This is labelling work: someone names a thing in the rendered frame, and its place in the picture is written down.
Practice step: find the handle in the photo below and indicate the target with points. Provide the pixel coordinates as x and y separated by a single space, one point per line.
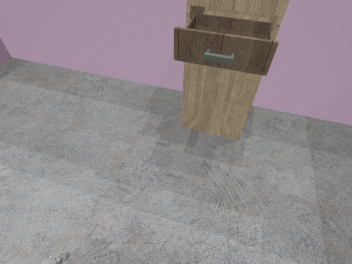
218 57

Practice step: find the left robot hand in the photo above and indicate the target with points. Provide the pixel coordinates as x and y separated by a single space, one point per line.
57 258

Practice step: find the cabinet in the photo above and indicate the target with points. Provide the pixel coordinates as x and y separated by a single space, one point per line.
216 100

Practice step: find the drawer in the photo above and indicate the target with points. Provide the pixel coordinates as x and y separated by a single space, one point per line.
251 42

